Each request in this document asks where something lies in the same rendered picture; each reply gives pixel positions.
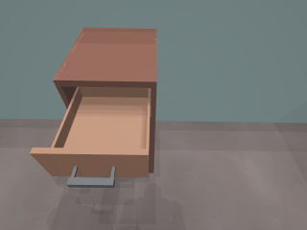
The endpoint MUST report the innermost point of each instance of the drawer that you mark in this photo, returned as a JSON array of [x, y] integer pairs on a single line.
[[103, 127]]

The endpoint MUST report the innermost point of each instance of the handle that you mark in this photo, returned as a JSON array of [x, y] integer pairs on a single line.
[[91, 182]]

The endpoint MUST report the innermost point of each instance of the cabinet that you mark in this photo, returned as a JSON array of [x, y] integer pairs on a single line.
[[112, 58]]

